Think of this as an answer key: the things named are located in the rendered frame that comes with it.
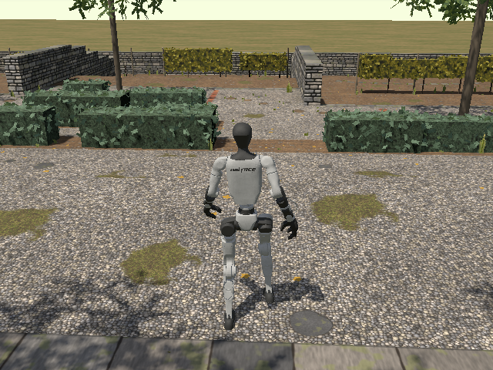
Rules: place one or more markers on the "robot left hand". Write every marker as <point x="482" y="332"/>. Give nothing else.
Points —
<point x="207" y="211"/>

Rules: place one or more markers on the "left robot forearm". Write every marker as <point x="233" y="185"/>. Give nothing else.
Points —
<point x="208" y="201"/>

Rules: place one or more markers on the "left robot upper arm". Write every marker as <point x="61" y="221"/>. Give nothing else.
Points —
<point x="215" y="177"/>

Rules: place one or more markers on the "robot right hand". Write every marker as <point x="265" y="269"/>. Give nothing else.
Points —
<point x="293" y="227"/>

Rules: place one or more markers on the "right robot upper arm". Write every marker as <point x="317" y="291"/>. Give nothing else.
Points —
<point x="272" y="175"/>

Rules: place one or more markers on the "right robot forearm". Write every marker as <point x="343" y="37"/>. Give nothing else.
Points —
<point x="285" y="207"/>

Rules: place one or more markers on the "robot right foot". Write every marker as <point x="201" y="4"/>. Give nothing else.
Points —
<point x="268" y="297"/>

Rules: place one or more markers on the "left robot shin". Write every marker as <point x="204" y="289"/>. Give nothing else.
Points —
<point x="228" y="292"/>

